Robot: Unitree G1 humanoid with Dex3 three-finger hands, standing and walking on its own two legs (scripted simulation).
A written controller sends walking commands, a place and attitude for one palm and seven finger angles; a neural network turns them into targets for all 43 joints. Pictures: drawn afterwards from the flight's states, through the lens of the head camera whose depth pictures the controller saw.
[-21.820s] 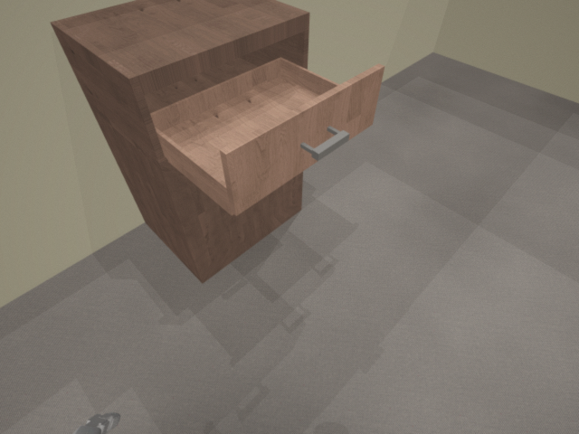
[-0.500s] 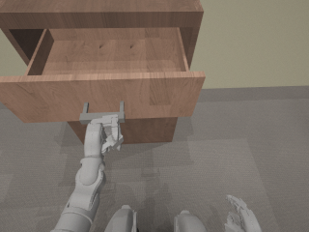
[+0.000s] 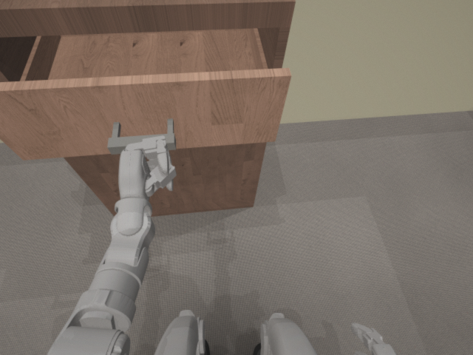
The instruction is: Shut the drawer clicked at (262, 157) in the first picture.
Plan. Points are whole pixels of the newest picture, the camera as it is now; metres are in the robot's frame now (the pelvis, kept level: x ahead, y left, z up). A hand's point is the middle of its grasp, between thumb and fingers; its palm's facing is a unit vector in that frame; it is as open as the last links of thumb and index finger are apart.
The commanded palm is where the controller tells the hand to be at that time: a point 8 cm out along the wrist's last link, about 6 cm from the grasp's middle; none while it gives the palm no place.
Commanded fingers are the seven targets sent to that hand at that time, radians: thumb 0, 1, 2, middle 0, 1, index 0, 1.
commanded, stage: push the drawer shut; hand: left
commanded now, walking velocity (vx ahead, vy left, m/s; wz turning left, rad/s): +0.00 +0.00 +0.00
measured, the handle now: (143, 134) +0.49 +0.16 +0.04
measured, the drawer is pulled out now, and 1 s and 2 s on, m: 0.13 0.01 0.00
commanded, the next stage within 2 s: pull the fist back off the drawer in 1.48 s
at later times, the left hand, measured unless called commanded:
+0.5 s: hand (172, 140) +0.47 +0.11 +0.04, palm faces +0.09 -1.00 -0.04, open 2.9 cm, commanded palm +0.45 +0.16 +0.04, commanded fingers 0.00 0.90 0.90 -1.40 -1.60 -1.40 -1.60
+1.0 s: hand (172, 115) +0.53 +0.11 +0.04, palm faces +0.09 -1.00 -0.04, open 3.0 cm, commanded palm +0.51 +0.16 +0.04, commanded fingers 0.00 0.90 0.90 -1.40 -1.60 -1.40 -1.60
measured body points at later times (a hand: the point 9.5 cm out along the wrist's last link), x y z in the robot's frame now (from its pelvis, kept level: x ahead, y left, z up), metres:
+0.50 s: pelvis +0.00 +0.00 -0.01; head +0.12 +0.00 +0.43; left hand +0.46 +0.16 +0.05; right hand +0.04 -0.27 -0.13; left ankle +0.04 +0.10 -0.65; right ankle +0.01 -0.11 -0.65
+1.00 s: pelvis +0.00 +0.01 -0.01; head +0.15 +0.02 +0.41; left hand +0.52 +0.17 +0.05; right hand -0.01 -0.25 -0.13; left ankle +0.04 +0.10 -0.65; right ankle +0.01 -0.11 -0.65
